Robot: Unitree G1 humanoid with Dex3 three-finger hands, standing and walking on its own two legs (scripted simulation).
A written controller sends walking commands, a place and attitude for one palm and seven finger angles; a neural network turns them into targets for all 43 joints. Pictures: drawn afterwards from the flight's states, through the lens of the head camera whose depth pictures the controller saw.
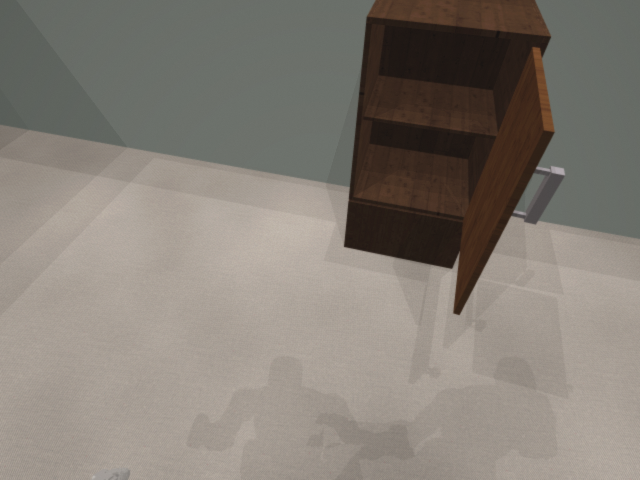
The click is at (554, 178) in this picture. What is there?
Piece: cupboard door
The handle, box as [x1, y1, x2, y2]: [511, 166, 564, 224]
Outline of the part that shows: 563,168 550,166 548,169 536,167 534,172 545,175 526,211 520,212 514,210 511,215 522,217 524,221 535,224 564,176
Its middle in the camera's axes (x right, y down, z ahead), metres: +0.45 -0.09 +0.83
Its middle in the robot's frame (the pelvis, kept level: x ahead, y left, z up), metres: +0.70 -0.41 -0.05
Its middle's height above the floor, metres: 0.72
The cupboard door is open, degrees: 86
